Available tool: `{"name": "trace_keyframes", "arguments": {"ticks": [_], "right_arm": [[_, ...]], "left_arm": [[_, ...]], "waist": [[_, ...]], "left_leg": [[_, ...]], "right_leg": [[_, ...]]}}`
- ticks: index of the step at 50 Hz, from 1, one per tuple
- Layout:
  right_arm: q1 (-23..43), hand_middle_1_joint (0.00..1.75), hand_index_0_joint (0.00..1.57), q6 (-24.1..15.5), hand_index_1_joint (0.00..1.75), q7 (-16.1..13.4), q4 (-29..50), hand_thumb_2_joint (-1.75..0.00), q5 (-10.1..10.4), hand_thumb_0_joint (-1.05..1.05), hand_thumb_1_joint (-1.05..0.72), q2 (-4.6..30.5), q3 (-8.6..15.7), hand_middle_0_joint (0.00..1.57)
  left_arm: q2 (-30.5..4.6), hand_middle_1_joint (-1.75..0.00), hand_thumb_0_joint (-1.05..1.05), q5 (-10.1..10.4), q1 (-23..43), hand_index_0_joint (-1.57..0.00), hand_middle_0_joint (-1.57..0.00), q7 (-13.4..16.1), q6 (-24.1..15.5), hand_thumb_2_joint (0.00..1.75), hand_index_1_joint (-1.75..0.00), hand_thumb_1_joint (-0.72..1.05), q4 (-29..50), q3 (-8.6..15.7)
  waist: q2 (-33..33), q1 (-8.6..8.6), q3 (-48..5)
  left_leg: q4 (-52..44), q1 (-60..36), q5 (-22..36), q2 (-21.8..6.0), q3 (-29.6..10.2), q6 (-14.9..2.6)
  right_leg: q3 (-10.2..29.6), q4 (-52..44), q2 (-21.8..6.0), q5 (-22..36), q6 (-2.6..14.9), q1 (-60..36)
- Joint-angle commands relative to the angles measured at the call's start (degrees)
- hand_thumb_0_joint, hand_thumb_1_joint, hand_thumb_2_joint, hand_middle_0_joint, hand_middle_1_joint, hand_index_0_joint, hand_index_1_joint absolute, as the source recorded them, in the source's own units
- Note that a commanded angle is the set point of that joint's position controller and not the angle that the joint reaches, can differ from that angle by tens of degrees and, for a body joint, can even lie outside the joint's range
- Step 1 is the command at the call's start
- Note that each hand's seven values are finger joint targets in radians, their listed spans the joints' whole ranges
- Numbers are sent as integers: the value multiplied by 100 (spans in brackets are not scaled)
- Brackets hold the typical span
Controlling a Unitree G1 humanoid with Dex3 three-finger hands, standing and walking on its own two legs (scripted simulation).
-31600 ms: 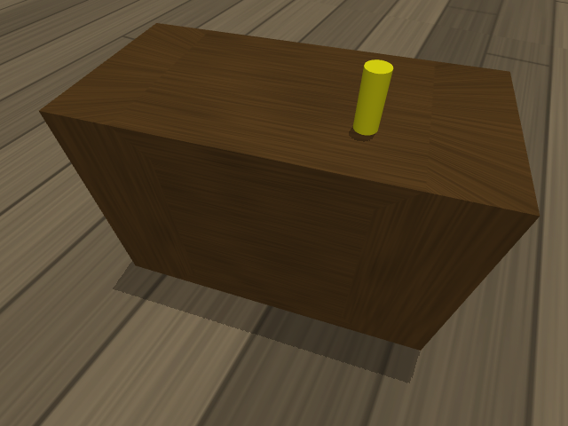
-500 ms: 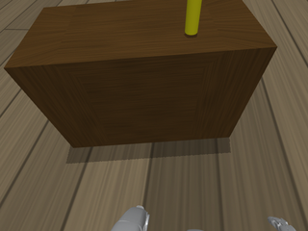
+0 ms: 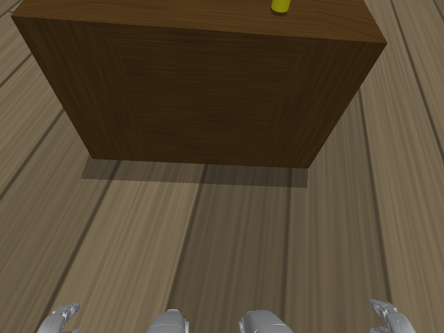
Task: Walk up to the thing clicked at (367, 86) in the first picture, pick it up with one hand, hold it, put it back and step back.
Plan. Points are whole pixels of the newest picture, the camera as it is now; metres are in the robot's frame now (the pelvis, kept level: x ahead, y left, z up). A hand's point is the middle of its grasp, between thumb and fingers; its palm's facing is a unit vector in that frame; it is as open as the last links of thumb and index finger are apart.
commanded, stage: step back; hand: right
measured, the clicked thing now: out of the picture +1.10 -0.18 +0.06
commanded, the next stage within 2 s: stand in 1.30 s
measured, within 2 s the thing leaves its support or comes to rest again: neither
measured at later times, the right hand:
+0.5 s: hand out of the picture -0.03 -0.28 -0.16, palm faces -0.09 +0.94 -0.33, open 7.3 cm
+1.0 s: hand out of the picture +0.01 -0.29 -0.15, palm faces -0.11 +0.92 -0.39, open 7.3 cm
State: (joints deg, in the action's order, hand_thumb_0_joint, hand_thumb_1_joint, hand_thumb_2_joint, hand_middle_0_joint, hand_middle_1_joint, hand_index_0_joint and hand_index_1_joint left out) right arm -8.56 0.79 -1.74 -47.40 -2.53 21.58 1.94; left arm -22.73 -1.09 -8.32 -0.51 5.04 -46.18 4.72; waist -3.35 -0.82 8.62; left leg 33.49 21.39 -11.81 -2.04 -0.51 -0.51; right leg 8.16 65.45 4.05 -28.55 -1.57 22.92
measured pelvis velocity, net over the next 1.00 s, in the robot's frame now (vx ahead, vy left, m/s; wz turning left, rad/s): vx -0.08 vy -0.02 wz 0.07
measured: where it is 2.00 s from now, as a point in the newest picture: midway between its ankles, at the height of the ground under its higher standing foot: outside the picture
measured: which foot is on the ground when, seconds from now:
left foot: down 0.00-0.14, up 0.16-0.40, down 0.42-0.68, up 0.70-0.96, down 0.98-1.00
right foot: up 0.00-0.08, down 0.10-1.00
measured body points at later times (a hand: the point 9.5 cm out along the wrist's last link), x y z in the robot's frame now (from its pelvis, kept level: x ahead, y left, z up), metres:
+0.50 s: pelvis -0.11 -0.03 +0.00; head -0.09 -0.04 +0.44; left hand -0.06 +0.30 -0.11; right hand -0.03 -0.33 -0.14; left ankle -0.10 +0.09 -0.73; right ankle -0.10 -0.15 -0.72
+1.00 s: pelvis -0.08 -0.02 +0.00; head -0.05 -0.02 +0.44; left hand -0.05 +0.31 -0.12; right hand +0.02 -0.34 -0.13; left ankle -0.03 +0.13 -0.73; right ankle -0.09 -0.15 -0.73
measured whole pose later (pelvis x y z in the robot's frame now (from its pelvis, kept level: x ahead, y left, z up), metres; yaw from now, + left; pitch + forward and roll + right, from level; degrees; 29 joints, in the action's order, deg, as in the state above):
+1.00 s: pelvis -0.08 -0.02 +0.00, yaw +4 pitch -3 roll +0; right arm -11.6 0.0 0.9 -56.9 -2.0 23.2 3.5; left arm -21.9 -1.3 -12.8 -0.1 -1.8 -56.0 2.9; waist 1.0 -1.6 5.7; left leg 34.1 18.7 -12.9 -1.6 -1.6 0.7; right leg -4.2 36.5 -3.2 -22.0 -0.7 11.7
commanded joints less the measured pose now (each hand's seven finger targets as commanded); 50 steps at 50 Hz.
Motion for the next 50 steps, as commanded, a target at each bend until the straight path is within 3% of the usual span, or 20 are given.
{"name": "trace_keyframes", "arguments": {"ticks": [1, 4, 5, 6, 7, 8, 12, 16, 20, 22, 23, 24, 25, 32, 34, 35, 36, 39, 46, 50], "right_arm": [[-204, 30, 20, -9, 30, -38, 317, -90, 16, 0, -90, 1518, 472, 20], [146, 30, 20, 136, 30, 26, 317, -90, 64, 0, -90, 1694, 478, 20], [198, 30, 20, 152, 30, 52, 348, -90, 90, 0, -90, 1398, 385, 20], [303, 30, 20, 126, 30, 54, 534, -90, 132, 0, -90, 1042, 276, 20], [561, 30, 20, 115, 30, -13, 653, -90, 130, 0, -90, 1012, 317, 20], [545, 30, 20, 121, 30, -51, 491, -90, 149, 0, -90, 1277, 444, 20], [139, 30, 20, 23, 30, 17, 62, -90, 200, 0, -90, 1011, 267, 20], [398, 30, 20, -81, 30, 75, 86, -90, 96, 0, -90, 999, 258, 20], [-140, 30, 20, -163, 30, 167, -245, -90, 48, 0, -90, 1019, 393, 20], [-468, 30, 20, -212, 30, 162, -433, -90, -20, 0, -90, 1244, 531, 20], [-368, 30, 20, -245, 30, 170, -393, -90, -20, 0, -90, 1594, 575, 20], [-329, 30, 20, -229, 30, 211, -349, -90, 16, 0, -90, 1975, 631, 20], [-63, 30, 20, -222, 30, 231, -295, -90, 12, 0, -90, 1897, 624, 20], [257, 30, 20, -91, 30, 298, -275, -90, 94, 0, -90, 1015, 350, 20], [328, 30, 20, -85, 30, 247, -72, -90, 92, 0, -90, 587, 230, 20], [238, 30, 20, -66, 30, 181, -191, -90, 18, 0, -90, 1015, 368, 20], [-61, 30, 20, -90, 30, 186, -311, -90, 40, 0, -90, 1235, 432, 20], [-293, 30, 20, -133, 30, 247, -527, -90, 84, 0, -90, 1121, 399, 20], [-209, 30, 20, -168, 30, 276, -510, -90, 82, 0, -90, 893, 312, 20], [-439, 30, 20, -250, 30, 143, -709, -90, 69, 0, -90, 1125, 416, 20]], "left_arm": [[-866, -30, 0, -24, -198, -20, -20, 72, -336, 90, -30, 90, 307, 188], [-852, -30, 0, -28, -969, -20, -20, 83, -454, 90, -30, 90, -259, 222], [-1061, -30, 0, -90, -1021, -20, -20, 99, -488, 90, -30, 90, -373, 295], [-1576, -30, 0, -180, -1042, -20, -20, 110, -510, 90, -30, 90, -322, 428], [-2058, -30, 0, -172, -603, -20, -20, 119, -480, 90, -30, 90, -119, 534], [-2210, -30, 0, -195, -90, -20, -20, 149, -493, 90, -30, 90, 47, 516], [-1272, -30, 0, -128, -2, -20, -20, 193, -636, 90, -30, 90, -124, 282], [-1458, -30, 0, -169, -625, -20, -20, 191, -692, 90, -30, 90, -204, 352], [-1539, -30, 0, -94, -201, -20, -20, 137, -613, 90, -30, 90, -112, 270], [-1075, -30, 0, -78, -253, -20, -20, 129, -601, 90, -30, 90, -80, 98], [-743, -30, 0, 18, -236, -20, -20, 113, -617, 90, -30, 90, -88, 11], [-1263, -30, 0, -4, 11, -20, -20, 159, -623, 90, -30, 90, -217, 181], [-1405, -30, 0, -24, -75, -20, -20, 132, -653, 90, -30, 90, -275, 207], [-959, -30, 0, -53, -971, -20, -20, 129, -866, 90, -30, 90, -818, 216], [-1729, -30, 0, -183, -1286, -20, -20, 211, -937, 90, -30, 90, -805, 420], [-1930, -30, 0, -177, -791, -20, -20, 222, -926, 90, -30, 90, -636, 451], [-1883, -30, 0, -130, -430, -20, -20, 209, -938, 90, -30, 90, -518, 455], [-1406, -30, 0, -62, -308, -20, -20, 207, -1018, 90, -30, 90, -506, 309], [-1387, -30, 0, -50, -48, -20, -20, 152, -915, 90, -30, 90, -461, 203], [-1124, -30, 0, 33, -198, -20, -20, 143, -720, 90, -30, 90, -472, 77]], "waist": [[1661, 234, -1553], [1642, -85, -1788], [1107, -100, -1624], [-300, -157, -1309], [-661, -300, -974], [-896, -322, -580], [-389, 85, -529], [-768, -338, -730], [-713, 0, -836], [120, 171, -1023], [1319, 148, -1052], [1224, 280, -764], [1086, 140, -453], [909, -319, -687], [-521, -521, -587], [45, -386, -297], [119, -197, -61], [143, -54, -239], [-622, -21, -657], [94, 80, -1087]], "left_leg": [[-428, -2047, 1527, -1169, -969, -1296], [103, -1291, 1019, -864, -549, -975], [665, -535, 509, -560, -344, -731], [1419, 991, -1023, 65, -200, -324], [2098, 1090, -2170, 466, -651, -2], [2697, 539, -2199, 249, -1010, 70], [2621, 829, -1183, 620, -804, 15], [1178, 762, -1632, 299, -365, 121], [-713, -969, -1165, 292, 69, 3], [-1337, -2165, -1028, -81, -1004, -269], [-1841, -2181, -2021, -1120, -2717, -795], [-2087, -999, -3308, -1659, -3210, -1413], [-2140, -429, -3436, -1714, -3069, -1506], [-559, 357, -1694, -428, -861, -507], [1567, 1824, -2043, 778, -474, -73], [1999, 1472, -1970, 277, -917, -41], [2146, 1290, -1824, 72, -901, -30], [1924, 948, -1103, 59, -917, 40], [338, -418, -789, 22, 87, 104], [-541, -1449, 1141, -55, -63, -244]], "right_leg": [[-505, -2351, -398, -178, -28, 20], [-1056, -4406, -217, 1057, 191, -1316], [-471, -4496, -402, 1262, 314, -1650], [1238, -4450, -1304, 1047, 662, -1790], [2167, -4731, -2449, 450, 1453, -566], [2733, -5044, -2865, 125, 1838, 554], [222, -3849, -1398, 3181, 944, -841], [584, -3840, -1657, 2572, 1155, -1725], [636, -3871, -1800, 916, 1124, -686], [109, -2923, -1317, 854, 679, 258], [-678, -2079, -521, 134, 329, 976], [-737, -1451, -596, -623, 309, 551], [-613, -1275, -697, -538, 324, 212], [-1008, -4164, -305, 1028, 343, -2090], [2180, -5395, -2191, -820, 933, -2435], [2691, -5597, -2888, -1639, 1397, -1386], [2564, -5576, -2901, -1727, 1588, -1051], [942, -5179, -2008, 190, 1103, -1264], [-377, -4188, -1719, 2881, 1049, -889], [-763, -2719, -1227, 3357, 556, -735]]}}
